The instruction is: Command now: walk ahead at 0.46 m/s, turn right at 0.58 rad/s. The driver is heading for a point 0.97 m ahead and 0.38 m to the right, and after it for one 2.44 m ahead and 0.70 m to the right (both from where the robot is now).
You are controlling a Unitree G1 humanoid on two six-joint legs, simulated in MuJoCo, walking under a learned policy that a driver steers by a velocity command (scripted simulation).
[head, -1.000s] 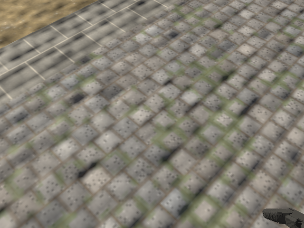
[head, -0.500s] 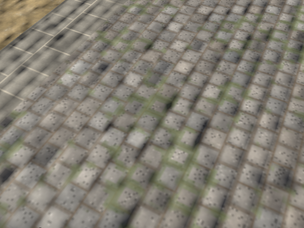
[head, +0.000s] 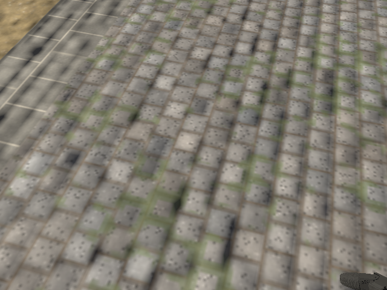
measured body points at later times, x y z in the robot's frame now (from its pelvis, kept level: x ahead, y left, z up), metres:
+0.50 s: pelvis +0.17 -0.02 +0.00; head +0.22 -0.06 +0.45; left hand +0.43 +0.18 -0.07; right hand +0.21 -0.34 -0.12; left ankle +0.12 +0.13 -0.65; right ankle +0.23 -0.13 -0.72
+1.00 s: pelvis +0.29 -0.03 +0.02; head +0.31 -0.01 +0.47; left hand +0.58 +0.11 -0.07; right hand +0.16 -0.29 -0.08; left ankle +0.31 +0.10 -0.72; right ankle +0.26 -0.20 -0.65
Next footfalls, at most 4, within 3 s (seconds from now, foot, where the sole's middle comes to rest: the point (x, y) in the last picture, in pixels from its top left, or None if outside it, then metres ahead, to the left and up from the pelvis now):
0.40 right None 0.27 -0.14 -0.76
0.80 left None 0.34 0.08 -0.76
1.24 right None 0.41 -0.30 -0.76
1.72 left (255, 246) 0.64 -0.17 -0.76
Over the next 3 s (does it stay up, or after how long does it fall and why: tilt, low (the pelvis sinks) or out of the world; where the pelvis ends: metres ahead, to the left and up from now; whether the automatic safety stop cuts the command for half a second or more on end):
stays up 0.62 -0.28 0.01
